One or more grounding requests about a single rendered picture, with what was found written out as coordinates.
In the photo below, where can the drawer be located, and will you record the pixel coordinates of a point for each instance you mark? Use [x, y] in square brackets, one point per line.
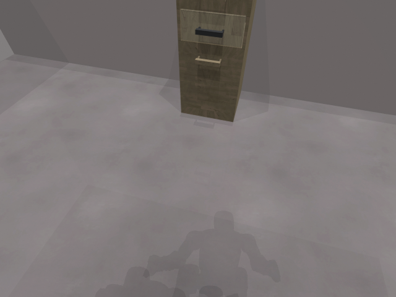
[233, 26]

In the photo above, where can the cabinet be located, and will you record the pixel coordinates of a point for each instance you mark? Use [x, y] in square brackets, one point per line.
[208, 91]

